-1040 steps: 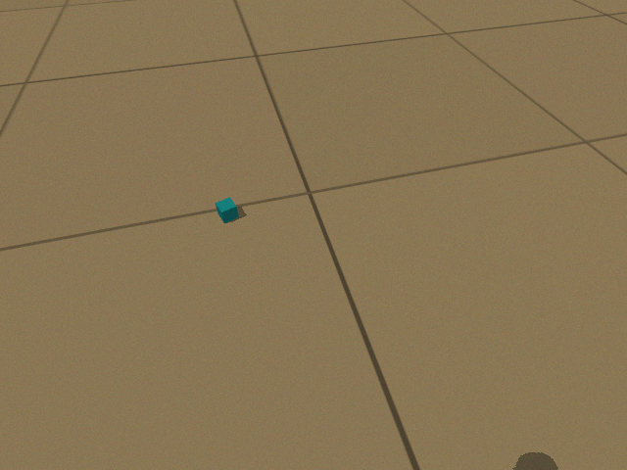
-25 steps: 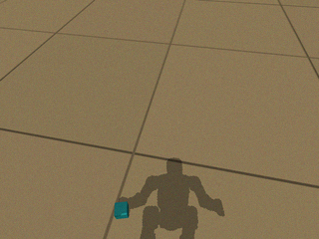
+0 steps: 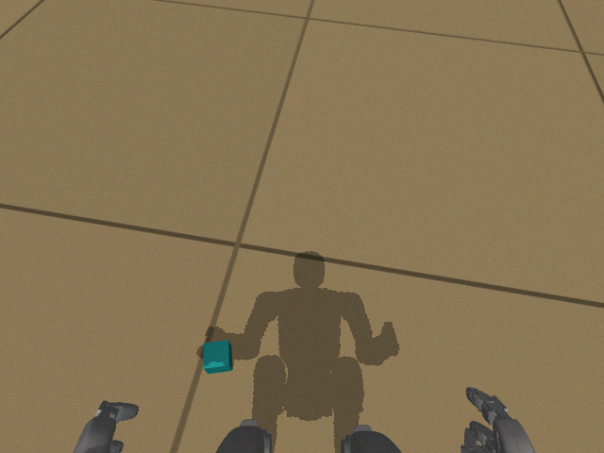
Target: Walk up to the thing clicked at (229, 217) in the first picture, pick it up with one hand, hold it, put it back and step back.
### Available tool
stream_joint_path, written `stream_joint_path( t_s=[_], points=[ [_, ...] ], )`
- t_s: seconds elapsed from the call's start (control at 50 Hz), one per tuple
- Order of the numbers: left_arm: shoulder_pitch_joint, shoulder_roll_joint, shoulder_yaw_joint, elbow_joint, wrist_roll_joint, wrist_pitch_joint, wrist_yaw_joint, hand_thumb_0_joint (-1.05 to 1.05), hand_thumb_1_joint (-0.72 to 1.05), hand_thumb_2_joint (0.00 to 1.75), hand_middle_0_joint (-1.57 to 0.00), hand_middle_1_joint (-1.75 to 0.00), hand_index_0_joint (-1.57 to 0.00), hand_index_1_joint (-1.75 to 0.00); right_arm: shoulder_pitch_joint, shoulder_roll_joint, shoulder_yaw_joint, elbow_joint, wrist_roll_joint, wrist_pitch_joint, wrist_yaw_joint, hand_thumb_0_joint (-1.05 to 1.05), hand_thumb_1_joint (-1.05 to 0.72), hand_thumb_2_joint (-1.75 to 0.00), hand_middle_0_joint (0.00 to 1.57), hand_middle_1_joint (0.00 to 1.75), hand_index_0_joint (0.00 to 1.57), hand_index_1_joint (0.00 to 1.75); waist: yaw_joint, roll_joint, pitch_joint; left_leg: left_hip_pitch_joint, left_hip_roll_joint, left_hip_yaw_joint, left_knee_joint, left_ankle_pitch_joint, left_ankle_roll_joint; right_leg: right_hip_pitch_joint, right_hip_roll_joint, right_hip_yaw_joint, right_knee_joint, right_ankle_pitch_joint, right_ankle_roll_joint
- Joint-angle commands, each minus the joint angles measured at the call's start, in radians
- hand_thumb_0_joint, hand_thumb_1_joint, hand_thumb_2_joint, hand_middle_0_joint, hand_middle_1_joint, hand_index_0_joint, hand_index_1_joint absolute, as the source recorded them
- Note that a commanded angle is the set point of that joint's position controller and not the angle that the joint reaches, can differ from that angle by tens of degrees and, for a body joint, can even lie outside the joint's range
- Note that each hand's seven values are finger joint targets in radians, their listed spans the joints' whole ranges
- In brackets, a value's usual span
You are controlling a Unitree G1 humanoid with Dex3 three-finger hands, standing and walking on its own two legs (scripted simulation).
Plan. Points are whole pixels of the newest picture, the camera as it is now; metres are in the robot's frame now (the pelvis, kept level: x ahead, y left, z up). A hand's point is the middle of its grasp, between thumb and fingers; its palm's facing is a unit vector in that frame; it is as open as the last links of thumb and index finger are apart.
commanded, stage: rise first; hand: left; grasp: from above
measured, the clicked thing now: (218, 357) +0.40 +0.24 -0.67
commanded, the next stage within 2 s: none
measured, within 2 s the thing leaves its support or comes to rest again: neither
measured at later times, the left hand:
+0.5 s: hand (149, 441) +0.17 +0.28 -0.29, palm faces -0.40 -0.64 -0.66, open 13.9 cm
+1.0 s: hand (175, 389) +0.28 +0.29 -0.45, palm faces -0.48 -0.23 -0.85, open 13.8 cm
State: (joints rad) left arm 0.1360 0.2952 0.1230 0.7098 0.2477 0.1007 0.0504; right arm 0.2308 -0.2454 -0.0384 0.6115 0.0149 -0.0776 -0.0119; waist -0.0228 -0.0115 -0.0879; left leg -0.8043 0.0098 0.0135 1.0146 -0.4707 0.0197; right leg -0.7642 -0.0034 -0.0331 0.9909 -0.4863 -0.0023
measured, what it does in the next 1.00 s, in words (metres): lowers itself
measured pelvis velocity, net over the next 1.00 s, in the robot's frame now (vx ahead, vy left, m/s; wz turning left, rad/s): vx -0.09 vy -0.01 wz -0.07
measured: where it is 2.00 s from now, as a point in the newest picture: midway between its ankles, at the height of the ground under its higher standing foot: outside the picture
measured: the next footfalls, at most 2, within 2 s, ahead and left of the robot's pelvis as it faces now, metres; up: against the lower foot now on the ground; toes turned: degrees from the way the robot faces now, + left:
none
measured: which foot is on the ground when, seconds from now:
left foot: down 0.00-1.00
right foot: down 0.00-1.00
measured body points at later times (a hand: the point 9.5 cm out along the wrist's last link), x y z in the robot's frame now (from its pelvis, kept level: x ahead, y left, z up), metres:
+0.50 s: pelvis -0.04 -0.01 -0.14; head +0.12 +0.02 +0.28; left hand +0.19 +0.31 -0.25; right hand +0.17 -0.26 -0.23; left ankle +0.01 +0.10 -0.67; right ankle +0.00 -0.12 -0.67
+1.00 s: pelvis -0.09 -0.01 -0.30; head +0.12 +0.02 +0.10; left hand +0.30 +0.30 -0.40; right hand +0.01 -0.28 -0.43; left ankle +0.01 +0.10 -0.67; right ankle -0.01 -0.12 -0.67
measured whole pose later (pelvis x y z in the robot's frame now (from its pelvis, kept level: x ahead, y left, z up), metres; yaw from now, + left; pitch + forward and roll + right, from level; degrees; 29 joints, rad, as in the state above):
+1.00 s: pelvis -0.09 -0.01 -0.30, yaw -4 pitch +34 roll -5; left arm -0.52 0.61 0.12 0.99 0.96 -0.23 0.21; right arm 0.12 -0.26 -0.05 0.76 -0.04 -0.12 0.06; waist -0.05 0.00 -0.12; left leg -2.09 0.04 -0.06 2.13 -0.64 0.02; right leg -2.02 0.00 -0.10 2.10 -0.67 -0.03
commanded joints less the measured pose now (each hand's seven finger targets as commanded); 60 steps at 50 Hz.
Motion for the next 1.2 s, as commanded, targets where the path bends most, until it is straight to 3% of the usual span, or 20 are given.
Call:
stream_joint_path(
  t_s=[0.0,0.02,0.1,0.14,0.16,0.24,0.3,0.36,0.4,0.48,0.56,0.6,0.68,0.72,0.76,0.82,0.88,0.94,1.0,1.18],
  points=[
    [0.049,0.166,0.041,-0.247,0.044,-0.013,0.025,0.00,-0.52,0.97,-0.06,-1.03,-0.06,-1.03,0.001,-0.150,-0.055,-0.148,-0.002,-0.062,-0.011,0.00,-0.86,-0.89,0.20,0.30,0.20,0.30,0.002,0.094,-0.291,0.165,0.005,-0.043,-0.045,0.333,-0.015,-0.017,0.025,-0.002,-0.010,0.251,-0.027],
    [0.067,0.180,0.054,-0.269,0.051,-0.005,0.027,0.00,-0.52,0.97,-0.06,-1.04,-0.06,-1.03,-0.003,-0.155,-0.057,-0.151,-0.002,-0.065,-0.011,0.00,-0.86,-0.89,0.20,0.30,0.20,0.30,0.010,0.106,-0.294,0.161,0.010,-0.058,-0.039,0.345,-0.020,-0.047,0.025,-0.008,0.014,0.241,-0.027],
    [0.132,0.155,0.031,-0.338,0.073,0.026,0.029,0.00,-0.53,0.96,-0.06,-1.03,-0.07,-1.02,-0.019,-0.151,-0.055,-0.170,-0.001,-0.076,-0.010,0.00,-0.88,-0.89,0.20,0.30,0.20,0.30,0.003,0.095,-0.325,0.112,0.013,-0.074,0.021,0.333,-0.018,-0.113,0.027,-0.014,0.068,0.221,-0.026],
    [0.157,0.159,0.038,-0.369,0.080,0.041,0.033,0.00,-0.52,0.96,-0.05,-1.05,-0.06,-1.04,-0.029,-0.153,-0.055,-0.180,-0.001,-0.084,-0.008,0.00,-0.86,-0.89,0.20,0.30,0.20,0.30,0.013,0.093,-0.310,0.071,0.014,-0.082,0.035,0.288,-0.020,-0.149,0.028,-0.018,0.098,0.188,-0.029],
    [0.172,0.143,0.026,-0.368,0.084,0.049,0.033,0.00,-0.52,0.96,-0.06,-1.03,-0.06,-1.02,-0.032,-0.152,-0.053,-0.188,0.000,-0.088,-0.008,0.00,-0.86,-0.89,0.20,0.30,0.20,0.30,0.002,0.085,-0.314,0.051,0.013,-0.085,0.050,0.274,-0.018,-0.165,0.028,-0.019,0.111,0.178,-0.028],
    [0.017,0.193,0.031,-0.331,0.143,0.039,0.041,0.00,-0.50,0.95,-0.04,-1.05,-0.05,-1.04,-0.058,-0.161,-0.048,-0.181,-0.001,-0.110,-0.009,0.00,-0.83,-0.88,0.20,0.30,0.20,0.30,-0.027,0.072,-0.281,-0.088,0.012,-0.092,0.141,0.172,-0.014,-0.298,0.026,-0.016,0.206,0.112,-0.028],
    [-0.085,0.255,0.072,-0.241,0.206,-0.018,0.050,0.00,-0.49,0.94,-0.05,-1.04,-0.06,-1.03,-0.078,-0.164,-0.051,-0.165,-0.006,-0.130,-0.004,0.00,-0.83,-0.88,0.20,0.30,0.20,0.30,-0.019,0.066,-0.288,-0.237,-0.004,-0.076,0.250,0.089,-0.007,-0.413,0.020,-0.005,0.299,0.057,-0.026],
    [-0.157,0.241,0.025,-0.248,0.259,-0.085,0.051,0.00,-0.45,0.92,-0.06,-1.04,-0.07,-1.03,-0.077,-0.171,-0.058,-0.152,-0.008,-0.151,0.008,0.00,-0.81,-0.88,0.20,0.30,0.20,0.30,-0.023,0.082,-0.403,-0.307,-0.016,-0.049,0.353,0.062,-0.002,-0.479,0.021,0.009,0.377,0.052,-0.026],
    [-0.198,0.263,0.012,-0.220,0.298,-0.127,0.057,0.00,-0.42,0.91,-0.08,-1.03,-0.09,-1.01,-0.081,-0.183,-0.062,-0.131,-0.008,-0.163,0.014,0.00,-0.80,-0.88,0.20,0.30,0.20,0.30,-0.020,0.110,-0.456,-0.340,-0.015,-0.056,0.409,0.070,-0.006,-0.546,0.022,0.008,0.442,0.056,-0.027],
    [-0.278,0.378,0.066,-0.187,0.383,-0.197,0.096,0.00,-0.42,0.90,-0.12,-0.99,-0.13,-0.98,-0.089,-0.204,-0.072,-0.092,-0.007,-0.161,0.026,0.00,-0.84,-0.89,0.20,0.30,0.20,0.30,0.013,0.143,-0.559,-0.423,-0.016,-0.057,0.529,0.113,-0.006,-0.652,0.024,0.005,0.560,0.080,-0.032],
    [-0.347,0.432,0.089,-0.073,0.479,-0.209,0.152,0.00,-0.41,0.91,-0.10,-1.00,-0.11,-0.98,-0.078,-0.219,-0.078,-0.043,-0.004,-0.140,0.037,0.00,-0.82,-0.88,0.20,0.30,0.20,0.30,0.037,0.132,-0.625,-0.483,-0.012,-0.053,0.630,0.185,-0.004,-0.732,0.030,-0.009,0.649,0.121,-0.035],
    [-0.454,0.417,0.071,-0.048,0.491,-0.218,0.160,0.00,-0.41,0.92,-0.09,-1.00,-0.10,-0.98,-0.070,-0.214,-0.082,-0.028,-0.008,-0.132,0.046,0.00,-0.82,-0.88,0.20,0.30,0.20,0.30,0.019,0.092,-0.658,-0.564,-0.015,-0.045,0.684,0.146,0.004,-0.750,0.034,-0.011,0.669,0.102,-0.032],
    [-0.580,0.516,0.101,0.015,0.548,-0.237,0.164,0.00,-0.44,0.92,-0.11,-0.99,-0.11,-0.98,-0.046,-0.219,-0.095,0.001,-0.015,-0.121,0.053,0.00,-0.85,-0.89,0.20,0.30,0.20,0.30,0.033,0.057,-0.709,-0.677,-0.015,-0.029,0.759,0.057,0.011,-0.758,0.035,-0.012,0.708,0.033,-0.027],
    [-0.633,0.518,0.084,0.034,0.573,-0.254,0.161,0.00,-0.46,0.94,-0.09,-1.00,-0.10,-0.99,-0.044,-0.216,-0.101,0.013,-0.023,-0.113,0.054,0.00,-0.86,-0.89,0.20,0.30,0.20,0.30,0.023,0.036,-0.722,-0.721,-0.013,-0.020,0.793,-0.001,0.013,-0.763,0.039,-0.006,0.712,-0.015,-0.024],
    [-0.718,0.562,0.095,0.040,0.598,-0.274,0.160,0.00,-0.48,0.96,-0.06,-1.03,-0.07,-1.01,-0.033,-0.218,-0.100,0.026,-0.028,-0.106,0.053,0.00,-0.85,-0.89,0.20,0.30,0.20,0.30,0.013,0.052,-0.719,-0.758,-0.012,-0.019,0.815,-0.052,0.013,-0.797,0.041,-0.006,0.732,-0.069,-0.025],
    [-0.784,0.573,0.078,0.104,0.634,-0.304,0.157,0.00,-0.48,0.97,-0.05,-1.03,-0.06,-1.02,-0.028,-0.211,-0.098,0.040,-0.032,-0.095,0.053,0.00,-0.84,-0.89,0.20,0.30,0.20,0.30,-0.006,0.036,-0.664,-0.856,-0.016,-0.017,0.847,-0.143,0.017,-0.853,0.049,-0.002,0.741,-0.184,-0.028],
    [-0.817,0.614,0.090,0.127,0.674,-0.331,0.175,0.00,-0.46,0.96,-0.05,-1.03,-0.07,-1.01,-0.026,-0.209,-0.094,0.049,-0.041,-0.082,0.056,0.00,-0.84,-0.88,0.20,0.30,0.20,0.30,0.006,0.056,-0.656,-0.892,-0.018,-0.017,0.872,-0.175,0.018,-0.888,0.052,-0.004,0.761,-0.231,-0.034],
    [-0.840,0.586,0.064,0.170,0.721,-0.351,0.203,0.00,-0.46,0.96,-0.05,-1.01,-0.07,-0.99,-0.017,-0.219,-0.084,0.066,-0.048,-0.067,0.063,0.00,-0.85,-0.89,0.20,0.30,0.20,0.30,-0.006,0.123,-0.641,-0.844,-0.010,-0.042,0.874,-0.170,0.011,-0.981,0.051,-0.044,0.825,-0.188,-0.043],
    [-0.870,0.609,0.074,0.211,0.778,-0.348,0.245,0.00,-0.47,0.97,-0.06,-0.99,-0.07,-0.97,0.002,-0.231,-0.080,0.083,-0.054,-0.043,0.069,0.00,-0.86,-0.89,0.20,0.30,0.20,0.30,-0.009,0.156,-0.643,-0.827,-0.007,-0.057,0.890,-0.110,0.007,-1.028,0.049,-0.067,0.878,-0.109,-0.047],
    [-0.975,0.614,0.050,0.295,0.874,-0.329,0.319,0.00,-0.52,0.98,-0.06,-0.97,-0.07,-0.96,0.021,-0.240,-0.075,0.106,-0.078,-0.005,0.091,0.00,-0.89,-0.90,0.20,0.30,0.20,0.30,-0.029,0.223,-0.666,-0.791,0.001,-0.084,0.929,-0.035,-0.003,-1.116,0.048,-0.091,0.969,-0.038,-0.051]
  ],
)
